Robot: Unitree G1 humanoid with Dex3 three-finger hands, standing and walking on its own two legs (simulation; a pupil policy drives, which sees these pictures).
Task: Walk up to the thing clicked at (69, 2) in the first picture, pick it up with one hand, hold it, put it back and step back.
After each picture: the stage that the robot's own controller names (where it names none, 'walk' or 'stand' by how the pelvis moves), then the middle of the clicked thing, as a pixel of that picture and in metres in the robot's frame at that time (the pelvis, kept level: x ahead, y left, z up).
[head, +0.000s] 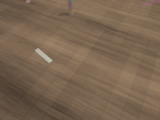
stand; (70, 6) +2.03 +0.17 -0.66
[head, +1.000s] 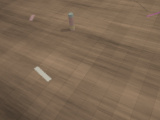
walk; (71, 22) +1.90 +0.28 -0.65
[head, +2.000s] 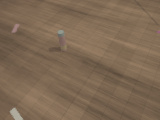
walk; (62, 40) +1.30 +0.30 -0.65
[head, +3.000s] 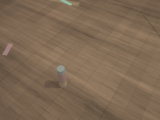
walk; (62, 77) +0.82 +0.23 -0.64
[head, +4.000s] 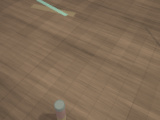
walk; (60, 112) +0.50 +0.16 -0.62
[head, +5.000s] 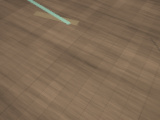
stand; out of the picture +0.38 +0.15 -0.65
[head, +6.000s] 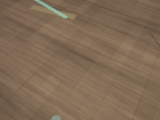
stand; out of the picture +0.39 +0.17 -0.65
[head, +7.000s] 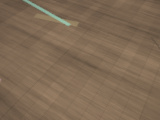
stand; out of the picture +0.38 +0.16 -0.66
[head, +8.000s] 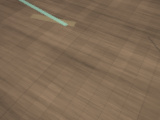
stand; out of the picture +0.37 +0.17 -0.66
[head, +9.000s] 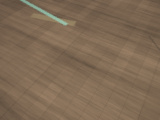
stand; out of the picture +0.37 +0.17 -0.66
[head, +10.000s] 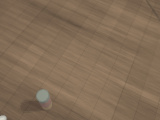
go down; (45, 100) +0.40 +0.18 -0.54
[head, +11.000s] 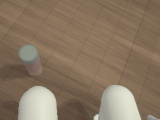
go down; (32, 62) +0.45 +0.21 -0.28
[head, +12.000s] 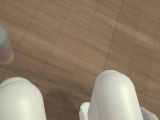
close in; (0, 48) +0.44 +0.24 -0.19
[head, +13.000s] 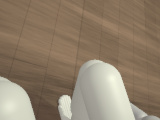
close; out of the picture +0.43 +0.26 -0.16
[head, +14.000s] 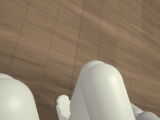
lift; out of the picture +0.41 +0.27 -0.16
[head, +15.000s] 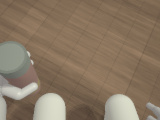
lift; (22, 75) +0.33 +0.20 +0.00
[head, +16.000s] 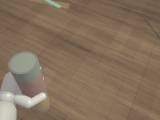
hold; (33, 87) +0.31 +0.17 +0.03
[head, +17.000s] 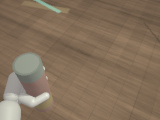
hold; (37, 87) +0.32 +0.16 +0.04
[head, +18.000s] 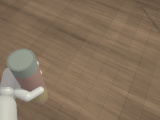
crouch; (31, 81) +0.35 +0.17 +0.00
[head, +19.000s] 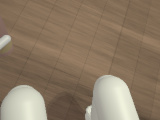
lower; out of the picture +0.48 +0.22 -0.05
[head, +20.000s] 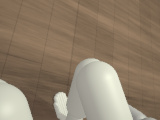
lower; out of the picture +0.45 +0.28 -0.16
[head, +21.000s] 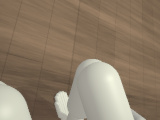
lower; out of the picture +0.45 +0.28 -0.17
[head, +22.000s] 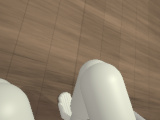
lower; out of the picture +0.43 +0.28 -0.16
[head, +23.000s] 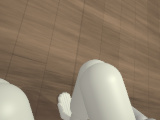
lower; out of the picture +0.43 +0.28 -0.16
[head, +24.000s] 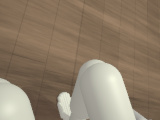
open; out of the picture +0.44 +0.26 -0.17
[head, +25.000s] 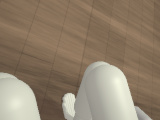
stand; out of the picture +0.43 +0.25 -0.17
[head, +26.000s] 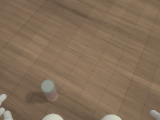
stand; (50, 91) +0.42 +0.18 -0.48
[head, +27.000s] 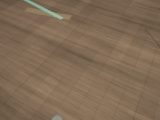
stand; out of the picture +0.40 +0.16 -0.60
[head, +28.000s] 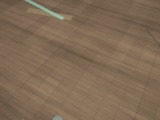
stand; out of the picture +0.40 +0.16 -0.60
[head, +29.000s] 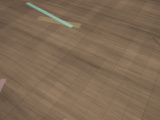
stand; out of the picture +0.41 +0.15 -0.65
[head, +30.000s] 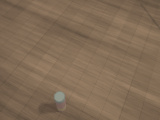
walk; (60, 102) +0.45 +0.14 -0.63
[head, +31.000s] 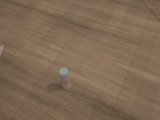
walk; (65, 79) +0.69 +0.18 -0.63
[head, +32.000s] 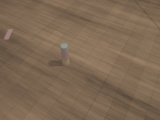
stand; (65, 54) +1.03 +0.18 -0.63
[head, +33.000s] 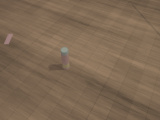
stand; (65, 58) +1.03 +0.18 -0.65
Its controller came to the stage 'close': yes
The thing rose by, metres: 0.68
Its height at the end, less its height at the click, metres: +0.00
